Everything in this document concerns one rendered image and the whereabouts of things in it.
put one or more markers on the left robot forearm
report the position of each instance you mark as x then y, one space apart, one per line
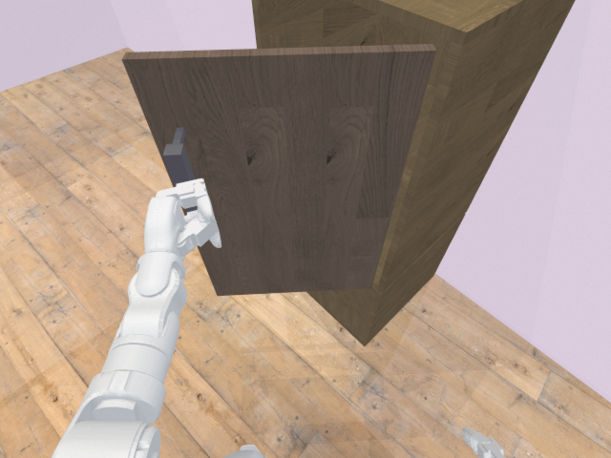
130 386

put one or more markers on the robot left shin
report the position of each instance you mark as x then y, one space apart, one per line
249 447

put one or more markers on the robot left upper arm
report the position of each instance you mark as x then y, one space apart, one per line
111 439

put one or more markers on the handle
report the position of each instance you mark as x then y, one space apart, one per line
178 162

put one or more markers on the right robot hand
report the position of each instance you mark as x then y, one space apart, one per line
483 446

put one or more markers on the left robot hand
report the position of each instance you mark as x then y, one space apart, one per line
165 222

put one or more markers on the cupboard door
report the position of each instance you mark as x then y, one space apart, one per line
302 152

